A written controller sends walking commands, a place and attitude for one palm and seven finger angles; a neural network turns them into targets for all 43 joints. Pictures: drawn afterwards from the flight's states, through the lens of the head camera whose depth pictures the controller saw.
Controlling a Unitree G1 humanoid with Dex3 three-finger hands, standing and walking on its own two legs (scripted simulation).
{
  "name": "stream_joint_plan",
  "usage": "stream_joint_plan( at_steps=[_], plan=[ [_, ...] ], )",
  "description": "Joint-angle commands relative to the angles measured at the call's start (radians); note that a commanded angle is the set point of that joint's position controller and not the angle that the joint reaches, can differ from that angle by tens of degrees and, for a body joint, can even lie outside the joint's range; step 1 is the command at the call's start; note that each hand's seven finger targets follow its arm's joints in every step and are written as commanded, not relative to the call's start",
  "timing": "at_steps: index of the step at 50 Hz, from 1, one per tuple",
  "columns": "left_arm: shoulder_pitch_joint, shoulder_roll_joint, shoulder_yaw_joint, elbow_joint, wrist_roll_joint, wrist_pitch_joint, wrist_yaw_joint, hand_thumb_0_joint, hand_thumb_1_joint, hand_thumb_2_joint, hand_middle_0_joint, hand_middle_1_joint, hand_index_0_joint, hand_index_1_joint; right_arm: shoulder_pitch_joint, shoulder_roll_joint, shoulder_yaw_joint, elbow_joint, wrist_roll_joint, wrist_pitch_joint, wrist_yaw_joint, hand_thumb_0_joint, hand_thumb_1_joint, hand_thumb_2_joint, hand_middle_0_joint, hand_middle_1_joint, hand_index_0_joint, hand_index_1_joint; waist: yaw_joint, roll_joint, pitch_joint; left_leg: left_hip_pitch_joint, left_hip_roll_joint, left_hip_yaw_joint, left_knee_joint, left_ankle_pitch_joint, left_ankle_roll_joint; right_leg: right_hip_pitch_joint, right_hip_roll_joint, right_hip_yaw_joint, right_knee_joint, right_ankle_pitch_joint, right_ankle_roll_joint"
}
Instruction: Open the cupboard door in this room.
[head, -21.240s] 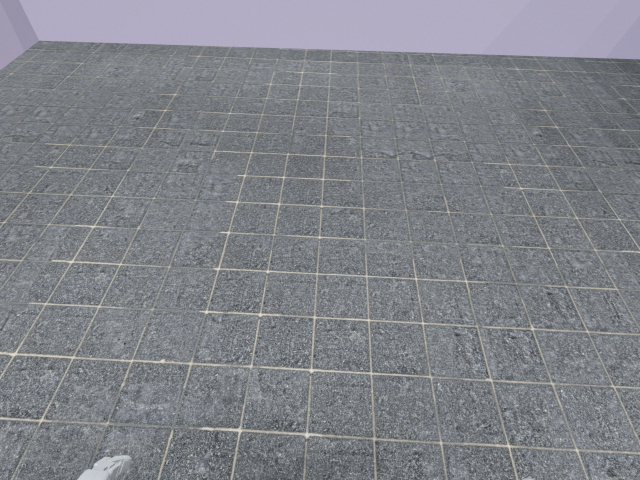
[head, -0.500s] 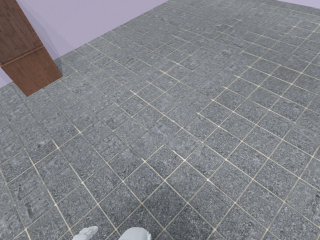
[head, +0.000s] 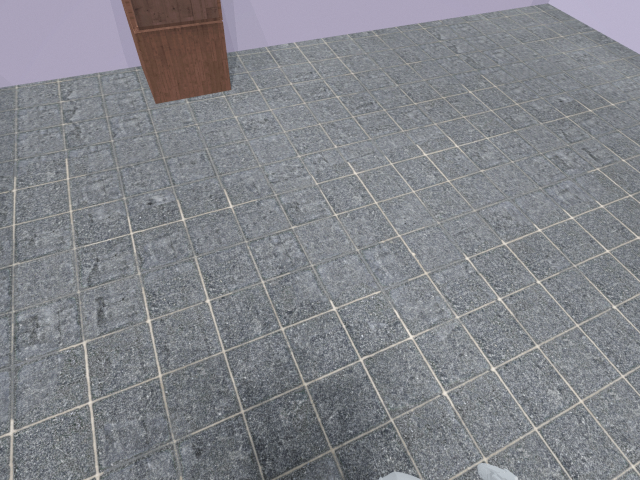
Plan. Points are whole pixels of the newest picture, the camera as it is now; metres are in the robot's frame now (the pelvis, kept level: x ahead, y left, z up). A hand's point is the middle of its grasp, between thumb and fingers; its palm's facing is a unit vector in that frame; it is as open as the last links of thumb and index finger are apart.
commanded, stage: turn or walk to find it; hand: left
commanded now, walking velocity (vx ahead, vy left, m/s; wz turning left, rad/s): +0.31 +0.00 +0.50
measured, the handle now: out of the picture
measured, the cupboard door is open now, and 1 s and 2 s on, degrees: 0 0 0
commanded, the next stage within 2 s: stand and wait in 1.98 s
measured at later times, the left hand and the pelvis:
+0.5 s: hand (219, 439) +0.18 +0.15 -0.13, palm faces +0.21 -0.95 -0.25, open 7.4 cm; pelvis +0.11 -0.06 +0.00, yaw +14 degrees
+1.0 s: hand out of the picture +0.11 +0.15 -0.18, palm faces +0.52 -0.84 -0.14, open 7.4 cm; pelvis +0.28 +0.06 -0.01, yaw +24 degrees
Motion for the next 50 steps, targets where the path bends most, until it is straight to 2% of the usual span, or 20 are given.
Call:
stream_joint_plan(
  at_steps=[1,9,13,15,17,18,19,20,22,24,27,34,39,42,43,44,45,46,48,50],
  plan=[
    [-0.051,0.067,0.004,-0.095,0.008,-0.058,-0.022,0.000,0.900,0.900,-0.200,-0.300,-0.200,-0.300,0.096,-0.197,-0.046,-0.031,0.001,-0.026,-0.018,0.000,-0.900,-0.900,0.200,0.300,0.200,0.300,-0.053,0.180,-0.091,0.169,0.219,-0.263,-0.289,0.171,0.101,-0.194,0.008,0.062,0.095,0.137,0.018],
    [-0.191,0.056,-0.001,-0.160,0.006,-0.083,-0.033,0.000,0.900,0.900,-0.200,-0.300,-0.200,-0.300,0.224,-0.184,-0.056,-0.001,-0.001,-0.054,-0.015,0.000,-0.900,-0.900,0.200,0.300,0.200,0.300,-0.090,0.178,-0.017,0.176,0.240,-0.371,-0.340,0.098,0.163,-0.249,-0.003,0.086,-0.082,0.157,0.038],
    [-0.226,0.038,-0.008,-0.186,0.001,-0.095,-0.039,0.000,0.900,0.900,-0.200,-0.300,-0.200,-0.300,0.217,-0.188,-0.063,0.008,-0.006,-0.054,-0.013,0.000,-0.900,-0.900,0.200,0.300,0.200,0.300,-0.085,0.202,-0.025,0.116,0.216,-0.375,-0.306,0.092,0.156,-0.118,0.026,0.051,-0.295,0.132,0.035],
    [-0.174,0.031,-0.005,-0.175,0.000,-0.102,-0.042,0.000,0.900,0.900,-0.200,-0.300,-0.200,-0.300,0.191,-0.186,-0.063,0.009,-0.007,-0.052,-0.015,0.000,-0.900,-0.900,0.200,0.300,0.200,0.300,-0.056,0.208,-0.043,0.034,0.191,-0.354,-0.254,0.132,0.134,0.032,0.059,0.023,-0.413,0.154,0.030],
    [-0.013,0.052,0.006,-0.120,0.002,-0.114,-0.038,0.000,0.900,0.900,-0.200,-0.300,-0.200,-0.300,0.165,-0.168,-0.061,0.011,-0.003,-0.050,-0.016,0.000,-0.900,-0.900,0.200,0.300,0.200,0.300,0.023,0.113,-0.095,-0.142,0.119,-0.306,-0.081,0.073,0.080,0.357,0.075,0.016,-0.573,0.259,0.019],
    [0.124,0.138,0.025,-0.084,0.009,-0.129,-0.026,0.000,0.900,0.900,-0.200,-0.300,-0.200,-0.300,0.171,-0.116,-0.052,0.001,0.006,-0.056,-0.010,0.000,-0.900,-0.900,0.200,0.300,0.200,0.300,0.084,-0.087,-0.174,-0.328,0.028,-0.222,0.127,-0.069,0.028,0.615,-0.072,0.168,-0.675,0.153,-0.019],
    [0.229,0.235,0.046,-0.061,0.015,-0.131,-0.013,0.000,0.900,0.900,-0.200,-0.300,-0.200,-0.300,0.171,-0.052,-0.039,-0.026,0.009,-0.062,-0.010,0.000,-0.900,-0.900,0.200,0.300,0.200,0.300,0.117,-0.343,-0.235,-0.480,-0.065,-0.093,0.434,-0.294,-0.014,0.697,-0.365,0.503,-0.791,-0.026,-0.088],
    [0.204,0.228,0.038,-0.071,-0.001,-0.124,-0.004,0.000,0.900,0.900,-0.200,-0.300,-0.200,-0.300,0.116,-0.104,-0.050,-0.048,0.001,-0.056,-0.002,0.000,-0.900,-0.900,0.200,0.300,0.200,0.300,0.106,-0.250,-0.152,-0.512,-0.010,-0.115,0.583,-0.267,-0.014,0.544,-0.409,0.609,-0.889,-0.171,-0.131],
    [0.054,0.165,0.028,-0.098,0.002,-0.139,-0.002,0.000,0.900,0.900,-0.200,-0.300,-0.200,-0.300,0.130,-0.098,-0.058,-0.019,-0.006,-0.047,0.014,0.000,-0.900,-0.900,0.200,0.300,0.200,0.300,0.030,-0.188,-0.042,-0.503,0.062,-0.115,0.711,-0.090,-0.015,0.342,-0.366,0.532,-0.923,-0.273,-0.125],
    [-0.026,0.066,0.003,-0.101,0.002,-0.149,0.000,0.000,0.900,0.900,-0.200,-0.300,-0.200,-0.300,0.173,-0.074,-0.058,0.028,-0.013,-0.028,0.029,0.000,-0.900,-0.900,0.200,0.300,0.200,0.300,-0.033,-0.094,0.004,-0.419,0.101,-0.092,0.710,0.047,-0.035,0.229,-0.272,0.259,-0.902,-0.056,-0.086],
    [0.036,0.028,-0.010,-0.067,0.004,-0.160,-0.001,0.000,0.900,0.900,-0.200,-0.300,-0.200,-0.300,0.211,-0.037,-0.051,0.050,-0.009,-0.011,0.033,0.000,-0.900,-0.900,0.200,0.300,0.200,0.300,-0.043,-0.120,-0.013,-0.425,0.084,-0.057,0.694,0.140,-0.057,0.272,-0.194,0.060,-0.880,0.184,-0.070],
    [0.189,0.001,-0.023,0.020,0.013,-0.179,0.008,0.000,0.900,0.900,-0.200,-0.300,-0.200,-0.300,0.041,-0.014,-0.035,0.004,-0.009,-0.013,0.041,0.000,-0.900,-0.900,0.200,0.300,0.200,0.300,-0.017,-0.085,0.054,-0.536,0.113,-0.009,0.528,0.191,-0.066,0.401,-0.198,-0.046,-0.872,0.488,-0.113],
    [0.275,0.015,-0.033,0.074,0.016,-0.170,0.016,0.000,0.900,0.900,-0.200,-0.300,-0.200,-0.300,-0.129,0.008,-0.004,-0.037,-0.007,-0.032,0.048,0.000,-0.900,-0.900,0.200,0.300,0.200,0.300,0.033,-0.084,0.075,-0.429,0.094,0.080,0.192,0.135,-0.033,0.471,-0.214,-0.083,-0.822,0.688,-0.145],
    [0.271,0.059,-0.026,0.093,0.012,-0.163,0.014,0.000,0.900,0.900,-0.200,-0.300,-0.200,-0.300,-0.047,-0.014,-0.005,-0.012,-0.007,-0.050,0.035,0.000,-0.900,-0.900,0.200,0.300,0.200,0.300,-0.007,-0.104,-0.015,-0.231,0.026,0.141,0.077,0.059,0.013,0.518,-0.225,-0.119,-0.660,0.971,-0.147],
    [0.248,0.073,-0.026,0.096,0.008,-0.162,0.013,0.000,0.900,0.900,-0.200,-0.300,-0.200,-0.300,0.061,-0.041,-0.016,0.017,-0.011,-0.057,0.026,0.000,-0.900,-0.900,0.200,0.300,0.200,0.300,-0.065,-0.093,-0.077,-0.056,-0.011,0.158,0.029,0.082,0.029,0.464,-0.213,-0.148,-0.513,1.040,-0.128],
    [0.223,0.075,-0.027,0.087,0.000,-0.163,0.010,0.000,0.900,0.900,-0.200,-0.300,-0.200,-0.300,0.224,-0.092,-0.031,0.061,-0.015,-0.063,0.018,0.000,-0.900,-0.900,0.200,0.300,0.200,0.300,-0.145,-0.040,-0.182,0.203,0.002,0.120,-0.042,0.160,0.049,0.341,-0.178,-0.175,-0.288,0.950,-0.095],
    [0.262,0.027,-0.028,0.067,-0.010,-0.162,-0.003,0.000,0.900,0.900,-0.200,-0.300,-0.200,-0.300,0.354,-0.216,-0.061,0.093,-0.022,-0.069,0.005,0.000,-0.900,-0.900,0.200,0.300,0.200,0.300,-0.180,0.183,-0.340,0.491,0.228,-0.185,-0.071,0.257,0.113,0.091,-0.049,-0.184,-0.007,0.480,-0.043],
    [0.233,-0.013,-0.044,0.030,-0.014,-0.162,-0.008,0.000,0.900,0.900,-0.200,-0.300,-0.200,-0.300,0.419,-0.291,-0.079,0.114,-0.004,-0.069,-0.009,0.000,-0.900,-0.900,0.200,0.300,0.200,0.300,-0.191,0.311,-0.370,0.627,0.421,-0.491,-0.143,0.452,0.213,-0.164,0.051,-0.076,0.229,-0.083,-0.032],
    [0.103,-0.005,-0.037,0.011,-0.015,-0.151,0.001,0.000,0.900,0.900,-0.200,-0.300,-0.200,-0.300,0.305,-0.247,-0.074,0.097,0.010,-0.069,-0.019,0.000,-0.900,-0.900,0.200,0.300,0.200,0.300,-0.144,0.114,-0.237,0.413,0.428,-0.409,-0.219,0.376,0.214,-0.236,-0.024,0.039,0.338,-0.007,-0.051],
    [0.103,-0.036,-0.033,0.045,0.002,-0.137,-0.007,0.000,0.900,0.900,-0.200,-0.300,-0.200,-0.300,0.179,-0.143,-0.041,0.070,0.005,-0.083,-0.019,0.000,-0.900,-0.900,0.200,0.300,0.200,0.300,-0.078,0.068,-0.073,0.166,0.350,-0.252,-0.272,0.329,0.148,-0.183,-0.069,0.078,0.262,0.107,-0.044]
  ],
)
